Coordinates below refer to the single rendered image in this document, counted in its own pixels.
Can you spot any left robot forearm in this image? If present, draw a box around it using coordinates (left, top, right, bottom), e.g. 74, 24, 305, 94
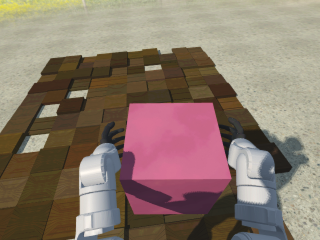
75, 143, 121, 240

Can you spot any carton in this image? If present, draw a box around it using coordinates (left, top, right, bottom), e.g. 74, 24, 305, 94
119, 102, 232, 215

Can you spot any left robot hand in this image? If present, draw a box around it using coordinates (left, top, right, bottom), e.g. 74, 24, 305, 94
100, 121, 125, 158

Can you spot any right robot forearm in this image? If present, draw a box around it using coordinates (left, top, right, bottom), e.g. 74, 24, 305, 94
227, 138, 288, 240

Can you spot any right robot hand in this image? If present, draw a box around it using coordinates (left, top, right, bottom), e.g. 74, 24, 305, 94
218, 117, 246, 156

